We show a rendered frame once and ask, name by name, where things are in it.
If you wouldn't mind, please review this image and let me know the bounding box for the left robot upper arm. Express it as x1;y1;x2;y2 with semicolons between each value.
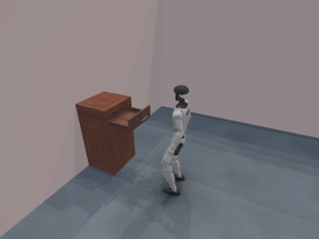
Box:
172;109;184;138

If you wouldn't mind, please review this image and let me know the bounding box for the cabinet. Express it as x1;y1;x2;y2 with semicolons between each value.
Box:
76;92;136;176

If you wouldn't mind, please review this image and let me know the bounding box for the left robot hand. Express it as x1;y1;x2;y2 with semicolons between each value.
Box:
160;154;172;169

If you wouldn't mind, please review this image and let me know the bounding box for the robot left shin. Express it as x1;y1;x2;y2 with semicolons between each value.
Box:
162;168;176;192

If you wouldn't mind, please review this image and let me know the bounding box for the robot left thigh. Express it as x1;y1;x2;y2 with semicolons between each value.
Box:
162;144;180;172

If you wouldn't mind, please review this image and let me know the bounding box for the robot left forearm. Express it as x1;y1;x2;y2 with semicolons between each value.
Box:
167;132;181;156

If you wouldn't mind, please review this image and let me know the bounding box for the handle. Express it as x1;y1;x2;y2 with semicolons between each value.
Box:
138;116;150;123

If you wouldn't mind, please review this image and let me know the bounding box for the drawer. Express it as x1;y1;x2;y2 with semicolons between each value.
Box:
107;105;151;133

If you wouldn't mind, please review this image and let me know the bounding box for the right robot upper arm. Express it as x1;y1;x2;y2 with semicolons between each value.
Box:
184;100;191;120

